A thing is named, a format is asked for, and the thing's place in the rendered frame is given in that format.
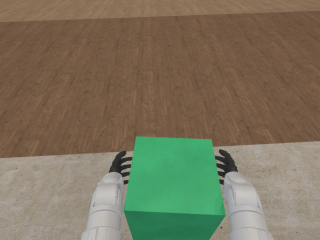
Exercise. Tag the carton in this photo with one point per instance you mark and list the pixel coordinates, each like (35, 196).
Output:
(173, 190)

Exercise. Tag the right robot forearm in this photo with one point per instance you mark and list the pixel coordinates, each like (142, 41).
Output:
(245, 210)

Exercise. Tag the robot right hand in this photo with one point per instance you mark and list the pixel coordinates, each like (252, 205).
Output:
(228, 167)

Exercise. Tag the left robot forearm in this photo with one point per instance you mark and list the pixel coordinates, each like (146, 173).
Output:
(105, 213)

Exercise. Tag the robot left hand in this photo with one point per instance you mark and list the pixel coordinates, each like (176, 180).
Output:
(117, 167)

